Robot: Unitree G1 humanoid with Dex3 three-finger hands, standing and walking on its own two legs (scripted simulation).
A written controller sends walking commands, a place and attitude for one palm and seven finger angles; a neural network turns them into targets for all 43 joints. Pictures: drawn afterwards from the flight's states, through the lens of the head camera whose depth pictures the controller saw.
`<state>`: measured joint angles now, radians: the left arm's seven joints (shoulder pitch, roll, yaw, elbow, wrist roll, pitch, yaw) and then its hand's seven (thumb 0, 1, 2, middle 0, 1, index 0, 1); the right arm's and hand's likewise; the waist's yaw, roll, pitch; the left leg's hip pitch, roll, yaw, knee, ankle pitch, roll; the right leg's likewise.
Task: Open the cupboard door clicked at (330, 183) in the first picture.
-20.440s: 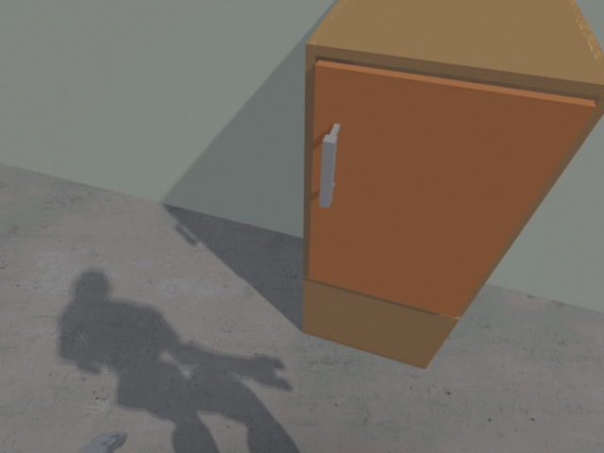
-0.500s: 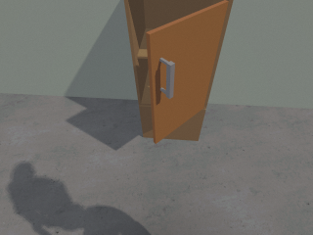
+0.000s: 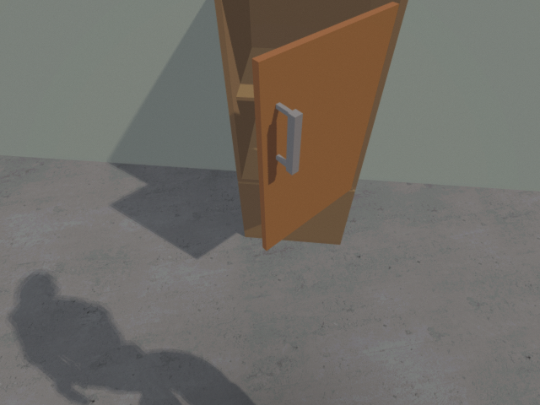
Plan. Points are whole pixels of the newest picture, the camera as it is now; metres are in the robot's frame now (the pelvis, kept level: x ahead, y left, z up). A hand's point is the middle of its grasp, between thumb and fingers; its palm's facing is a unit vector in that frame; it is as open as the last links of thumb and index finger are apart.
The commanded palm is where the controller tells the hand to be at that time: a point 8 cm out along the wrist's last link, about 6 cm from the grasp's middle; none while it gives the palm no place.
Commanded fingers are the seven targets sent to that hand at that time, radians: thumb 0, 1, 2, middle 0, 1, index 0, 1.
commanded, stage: look to check the result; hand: left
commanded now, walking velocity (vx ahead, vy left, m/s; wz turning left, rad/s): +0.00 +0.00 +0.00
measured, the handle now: (287, 139) +0.60 +0.00 +0.04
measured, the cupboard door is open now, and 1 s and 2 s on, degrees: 46 46 46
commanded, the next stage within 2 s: walk to a spot facing it in 0.38 s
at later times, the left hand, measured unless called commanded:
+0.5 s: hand out of the picture +0.02 +0.17 -0.17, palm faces +0.04 -0.98 -0.20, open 7.3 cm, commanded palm none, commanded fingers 0.00 0.90 0.90 -0.20 -0.30 -0.20 -0.30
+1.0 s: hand out of the picture +0.10 +0.18 -0.17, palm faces -0.12 -0.96 -0.26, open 7.4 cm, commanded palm none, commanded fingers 0.00 0.90 0.90 -0.20 -0.30 -0.20 -0.30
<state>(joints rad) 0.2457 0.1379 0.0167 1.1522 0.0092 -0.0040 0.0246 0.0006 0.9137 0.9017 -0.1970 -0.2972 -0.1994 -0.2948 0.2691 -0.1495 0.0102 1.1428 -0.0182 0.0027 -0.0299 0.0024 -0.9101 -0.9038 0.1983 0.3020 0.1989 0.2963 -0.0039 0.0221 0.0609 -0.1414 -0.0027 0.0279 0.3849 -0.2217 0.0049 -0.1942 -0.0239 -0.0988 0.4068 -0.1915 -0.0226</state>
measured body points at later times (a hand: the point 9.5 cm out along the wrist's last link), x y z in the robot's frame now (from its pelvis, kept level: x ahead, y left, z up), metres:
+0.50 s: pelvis +0.01 -0.01 +0.00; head +0.03 -0.02 +0.45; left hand +0.02 +0.22 -0.16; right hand +0.01 -0.23 -0.17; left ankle -0.01 +0.12 -0.74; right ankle +0.02 -0.10 -0.74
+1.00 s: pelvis +0.00 -0.02 -0.01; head +0.05 -0.05 +0.43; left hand +0.11 +0.23 -0.15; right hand -0.02 -0.26 -0.18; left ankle -0.01 +0.12 -0.74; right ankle -0.02 -0.12 -0.72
